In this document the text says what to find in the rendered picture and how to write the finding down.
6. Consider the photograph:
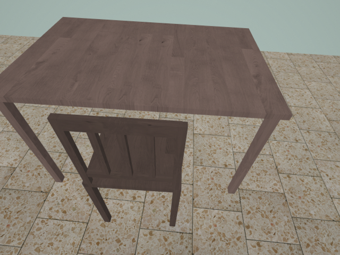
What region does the chair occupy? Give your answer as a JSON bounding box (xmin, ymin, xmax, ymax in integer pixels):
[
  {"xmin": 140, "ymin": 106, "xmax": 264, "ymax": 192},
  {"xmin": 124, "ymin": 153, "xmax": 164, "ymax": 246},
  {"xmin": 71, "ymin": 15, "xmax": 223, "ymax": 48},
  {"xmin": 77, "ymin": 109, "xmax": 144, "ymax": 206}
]
[{"xmin": 47, "ymin": 113, "xmax": 188, "ymax": 226}]

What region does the table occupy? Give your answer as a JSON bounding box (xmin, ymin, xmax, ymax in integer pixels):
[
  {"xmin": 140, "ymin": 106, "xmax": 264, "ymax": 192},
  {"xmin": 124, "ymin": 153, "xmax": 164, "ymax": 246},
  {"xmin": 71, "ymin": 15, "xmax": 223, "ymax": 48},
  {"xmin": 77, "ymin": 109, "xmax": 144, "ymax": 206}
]
[{"xmin": 0, "ymin": 17, "xmax": 293, "ymax": 194}]

